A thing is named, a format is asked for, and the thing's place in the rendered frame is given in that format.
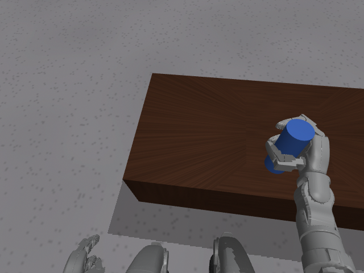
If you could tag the right robot arm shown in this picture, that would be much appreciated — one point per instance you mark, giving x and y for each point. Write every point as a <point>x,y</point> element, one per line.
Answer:
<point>322,247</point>

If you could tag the can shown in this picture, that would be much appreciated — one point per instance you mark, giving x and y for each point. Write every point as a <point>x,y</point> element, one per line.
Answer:
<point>293,139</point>

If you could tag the left robot hand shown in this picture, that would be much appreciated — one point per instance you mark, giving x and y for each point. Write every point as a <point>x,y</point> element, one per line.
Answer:
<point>78,261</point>

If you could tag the right robot hand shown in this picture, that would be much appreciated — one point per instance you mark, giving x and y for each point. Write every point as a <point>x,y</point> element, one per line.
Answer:
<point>314,157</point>

